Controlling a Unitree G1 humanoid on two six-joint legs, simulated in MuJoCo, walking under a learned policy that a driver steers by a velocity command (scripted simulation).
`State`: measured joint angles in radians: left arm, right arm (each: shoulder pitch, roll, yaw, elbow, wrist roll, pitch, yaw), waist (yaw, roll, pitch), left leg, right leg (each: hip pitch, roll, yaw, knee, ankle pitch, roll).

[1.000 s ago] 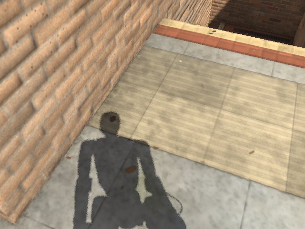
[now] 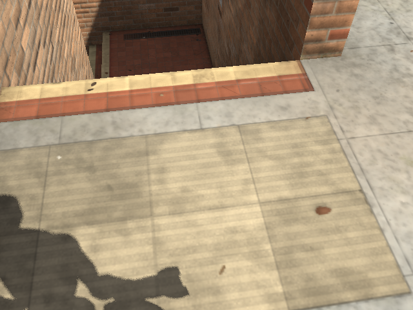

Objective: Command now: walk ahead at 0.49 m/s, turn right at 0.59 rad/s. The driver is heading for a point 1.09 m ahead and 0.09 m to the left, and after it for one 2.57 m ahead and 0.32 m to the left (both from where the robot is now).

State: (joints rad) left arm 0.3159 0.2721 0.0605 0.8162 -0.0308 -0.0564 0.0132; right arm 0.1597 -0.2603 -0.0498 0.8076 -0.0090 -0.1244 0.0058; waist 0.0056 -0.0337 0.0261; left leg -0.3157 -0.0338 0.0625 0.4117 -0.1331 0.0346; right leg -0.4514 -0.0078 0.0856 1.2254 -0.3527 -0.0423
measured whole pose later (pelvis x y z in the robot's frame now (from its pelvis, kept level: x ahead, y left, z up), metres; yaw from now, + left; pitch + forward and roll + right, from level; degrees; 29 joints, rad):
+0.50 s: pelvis +0.26 -0.08 +0.00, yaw -3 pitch +2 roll +0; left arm 0.20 0.24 0.05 0.71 0.00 -0.09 -0.03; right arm 0.30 -0.29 -0.05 0.91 0.04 -0.08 0.01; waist -0.02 0.03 0.03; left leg -0.45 0.07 -0.04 1.19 -0.36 0.02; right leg -0.35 -0.02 -0.09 0.51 -0.19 -0.04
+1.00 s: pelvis +0.49 -0.03 -0.02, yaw +13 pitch +3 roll -1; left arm 0.17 0.28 0.06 0.76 0.00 -0.06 0.03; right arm 0.13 -0.29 -0.08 0.71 0.01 -0.03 0.04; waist 0.00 -0.01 0.07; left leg -0.49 -0.08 0.01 0.57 -0.12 0.10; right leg -0.44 -0.02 0.03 1.29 -0.52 0.05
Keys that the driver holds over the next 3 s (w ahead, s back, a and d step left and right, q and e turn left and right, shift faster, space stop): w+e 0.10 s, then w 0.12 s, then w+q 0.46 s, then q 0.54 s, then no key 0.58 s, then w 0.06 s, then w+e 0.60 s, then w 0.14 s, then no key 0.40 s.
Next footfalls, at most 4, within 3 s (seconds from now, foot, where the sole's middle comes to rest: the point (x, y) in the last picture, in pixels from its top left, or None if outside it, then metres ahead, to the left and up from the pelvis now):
0.36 right None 0.34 -0.19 -0.77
0.88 left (199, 266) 0.61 0.05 -0.77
1.40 right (259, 246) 0.68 -0.15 -0.77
1.70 left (193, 289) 0.53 0.07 -0.77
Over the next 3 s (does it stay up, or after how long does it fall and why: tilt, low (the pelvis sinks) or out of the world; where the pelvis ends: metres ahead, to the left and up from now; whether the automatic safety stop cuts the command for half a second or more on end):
stays up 1.00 0.05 -0.01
